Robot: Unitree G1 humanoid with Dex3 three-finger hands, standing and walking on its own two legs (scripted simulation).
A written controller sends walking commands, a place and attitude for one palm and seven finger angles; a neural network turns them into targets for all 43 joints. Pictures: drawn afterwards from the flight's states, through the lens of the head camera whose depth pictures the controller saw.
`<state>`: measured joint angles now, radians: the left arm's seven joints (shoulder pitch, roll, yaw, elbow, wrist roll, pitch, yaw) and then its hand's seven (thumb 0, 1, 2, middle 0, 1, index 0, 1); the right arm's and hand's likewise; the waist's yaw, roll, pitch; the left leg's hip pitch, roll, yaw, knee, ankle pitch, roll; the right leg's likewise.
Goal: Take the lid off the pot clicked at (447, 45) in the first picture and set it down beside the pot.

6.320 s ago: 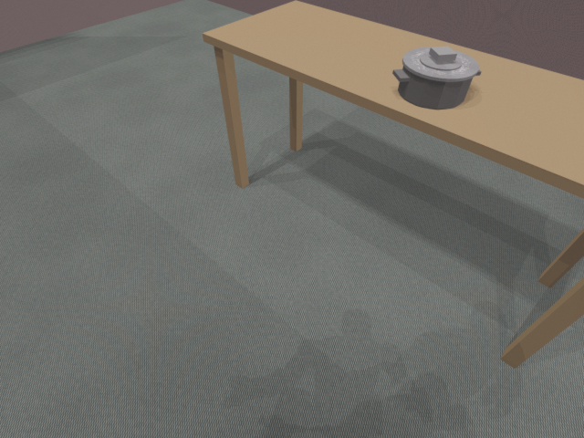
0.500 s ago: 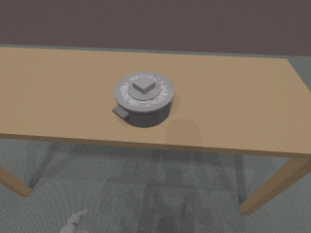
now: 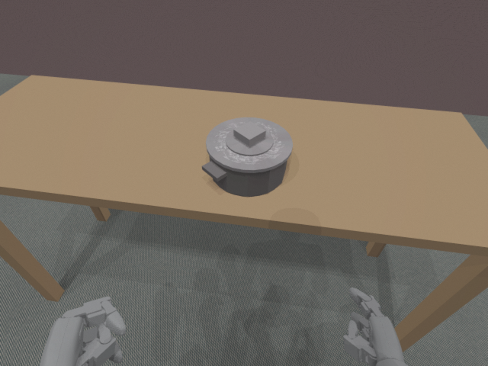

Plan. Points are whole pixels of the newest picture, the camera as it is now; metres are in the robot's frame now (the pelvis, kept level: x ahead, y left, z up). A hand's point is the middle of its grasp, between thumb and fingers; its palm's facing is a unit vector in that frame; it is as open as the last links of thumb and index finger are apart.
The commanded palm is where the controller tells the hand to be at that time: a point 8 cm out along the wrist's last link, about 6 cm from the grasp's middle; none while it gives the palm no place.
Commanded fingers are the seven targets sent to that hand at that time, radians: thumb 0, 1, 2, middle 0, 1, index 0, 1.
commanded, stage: raise the hand higher, near the body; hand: left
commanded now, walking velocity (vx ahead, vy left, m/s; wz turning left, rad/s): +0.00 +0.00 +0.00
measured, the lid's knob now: (249, 133) +0.56 +0.06 +0.10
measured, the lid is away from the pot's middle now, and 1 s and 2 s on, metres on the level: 0.00 0.00 0.00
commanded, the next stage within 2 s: reach forward and open the fingers in 0.86 s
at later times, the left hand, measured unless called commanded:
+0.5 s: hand (95, 308) +0.16 +0.23 +0.08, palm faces +0.30 -0.86 -0.41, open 3.1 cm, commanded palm +0.11 +0.27 +0.11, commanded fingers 0.00 0.90 0.90 -1.30 -1.50 -1.30 -1.50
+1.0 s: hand (100, 260) +0.20 +0.22 +0.13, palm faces +0.32 -0.81 -0.49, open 3.1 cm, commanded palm +0.15 +0.26 +0.16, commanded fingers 0.00 0.80 0.96 -1.27 -1.39 -1.27 -1.39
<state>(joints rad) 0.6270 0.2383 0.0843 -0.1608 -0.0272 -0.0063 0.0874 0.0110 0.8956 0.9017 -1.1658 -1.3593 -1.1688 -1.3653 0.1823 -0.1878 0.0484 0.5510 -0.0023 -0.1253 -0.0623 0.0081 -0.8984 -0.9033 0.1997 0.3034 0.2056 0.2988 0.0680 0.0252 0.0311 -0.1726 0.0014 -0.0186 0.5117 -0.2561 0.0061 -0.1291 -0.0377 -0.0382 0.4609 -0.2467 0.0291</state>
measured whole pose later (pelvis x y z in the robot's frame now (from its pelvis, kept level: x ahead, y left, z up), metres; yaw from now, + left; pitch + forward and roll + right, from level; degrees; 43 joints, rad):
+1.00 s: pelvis +0.02 -0.01 +0.01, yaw -2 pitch -5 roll +0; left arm 0.56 0.32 0.23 -0.45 0.05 -0.08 0.10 0.01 0.89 0.90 -1.30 -1.50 -1.30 -1.50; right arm 0.18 -0.21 0.02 0.62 -0.02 -0.13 -0.06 0.01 -0.90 -0.90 0.20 0.30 0.21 0.30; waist 0.08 0.06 0.05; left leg -0.09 0.02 0.00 0.43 -0.25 -0.01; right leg -0.07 -0.02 -0.02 0.40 -0.24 0.02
